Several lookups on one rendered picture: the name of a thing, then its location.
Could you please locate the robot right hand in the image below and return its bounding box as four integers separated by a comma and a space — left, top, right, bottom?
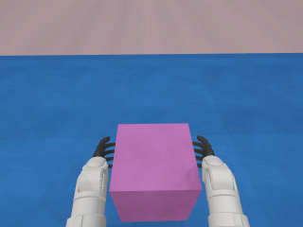
192, 135, 215, 168

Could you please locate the carton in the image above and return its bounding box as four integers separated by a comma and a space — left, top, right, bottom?
109, 123, 203, 222

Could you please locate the left robot forearm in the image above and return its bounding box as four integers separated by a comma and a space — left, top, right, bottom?
65, 156, 109, 227

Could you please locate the robot left hand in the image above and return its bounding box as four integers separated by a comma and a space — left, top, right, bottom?
93, 136, 116, 168

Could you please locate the right robot forearm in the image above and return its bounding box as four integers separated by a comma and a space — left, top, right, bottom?
202, 155, 250, 227

